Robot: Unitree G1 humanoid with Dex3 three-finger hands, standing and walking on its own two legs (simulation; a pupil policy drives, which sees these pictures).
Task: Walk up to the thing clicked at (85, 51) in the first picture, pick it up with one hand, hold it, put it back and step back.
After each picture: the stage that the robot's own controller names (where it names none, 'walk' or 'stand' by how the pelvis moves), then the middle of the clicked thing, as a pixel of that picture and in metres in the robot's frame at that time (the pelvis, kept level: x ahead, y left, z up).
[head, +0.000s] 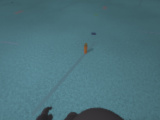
stand; (85, 48) +1.39 +0.11 -0.65
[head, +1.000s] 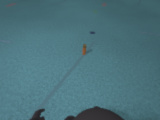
walk; (84, 49) +1.25 +0.06 -0.65
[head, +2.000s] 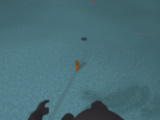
walk; (76, 66) +0.79 +0.13 -0.64
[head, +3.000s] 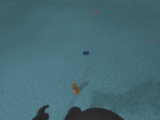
walk; (75, 89) +0.46 +0.23 -0.63
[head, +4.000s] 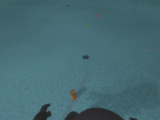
stand; (73, 95) +0.40 +0.20 -0.65
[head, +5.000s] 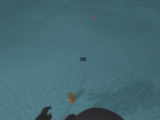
stand; (71, 98) +0.37 +0.20 -0.66
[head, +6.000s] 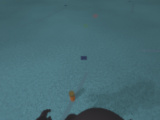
stand; (72, 96) +0.38 +0.20 -0.66
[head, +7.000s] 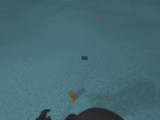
stand; (72, 96) +0.38 +0.20 -0.66
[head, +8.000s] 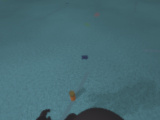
stand; (72, 96) +0.37 +0.20 -0.66
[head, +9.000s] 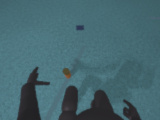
go down; (67, 73) +0.41 +0.22 -0.48
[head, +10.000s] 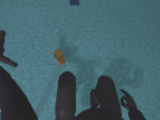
go down; (60, 58) +0.45 +0.27 -0.27
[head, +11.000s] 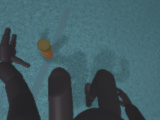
close in; (46, 50) +0.44 +0.29 -0.21
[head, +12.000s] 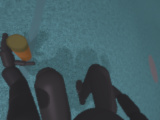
close; (22, 50) +0.42 +0.32 -0.15
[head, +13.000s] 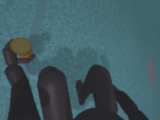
lift; (24, 51) +0.39 +0.32 -0.15
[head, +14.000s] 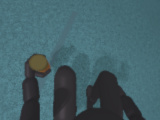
lift; (42, 65) +0.29 +0.31 -0.10
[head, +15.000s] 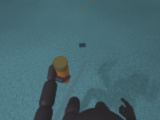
lift; (63, 72) +0.31 +0.18 +0.06
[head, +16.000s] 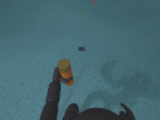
hold; (67, 74) +0.32 +0.16 +0.01
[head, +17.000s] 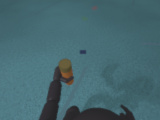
hold; (67, 74) +0.32 +0.16 +0.03
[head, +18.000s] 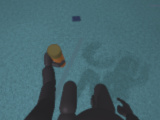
crouch; (58, 58) +0.41 +0.22 -0.04
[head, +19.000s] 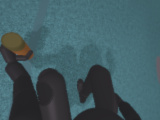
lower; (22, 49) +0.41 +0.33 -0.17
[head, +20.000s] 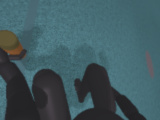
lower; (14, 48) +0.42 +0.34 -0.16
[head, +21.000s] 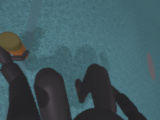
lower; (17, 49) +0.41 +0.34 -0.16
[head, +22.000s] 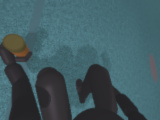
lower; (20, 50) +0.40 +0.33 -0.16
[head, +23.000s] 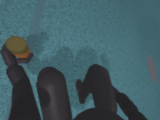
loosen; (22, 52) +0.40 +0.33 -0.16
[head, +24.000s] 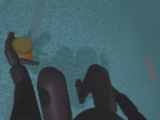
withdraw; (25, 52) +0.40 +0.31 -0.16
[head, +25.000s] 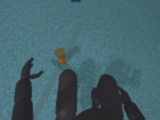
walk; (61, 57) +0.44 +0.27 -0.25
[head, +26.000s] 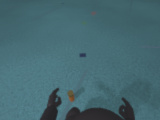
stand; (71, 96) +0.37 +0.19 -0.59
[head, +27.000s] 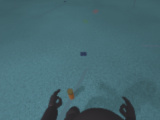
stand; (71, 94) +0.38 +0.21 -0.60
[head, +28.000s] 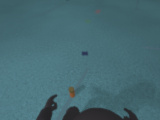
stand; (71, 92) +0.39 +0.20 -0.62
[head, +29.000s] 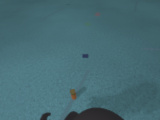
walk; (73, 94) +0.39 +0.20 -0.65
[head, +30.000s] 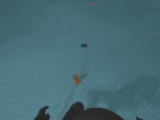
walk; (76, 79) +0.54 +0.22 -0.64
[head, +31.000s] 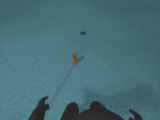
walk; (74, 59) +0.84 +0.22 -0.64
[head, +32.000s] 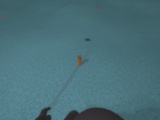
stand; (79, 60) +1.02 +0.21 -0.64
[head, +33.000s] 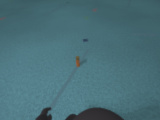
stand; (77, 61) +1.01 +0.23 -0.66
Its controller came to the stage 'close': yes
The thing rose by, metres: 0.67
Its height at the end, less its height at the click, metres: +0.00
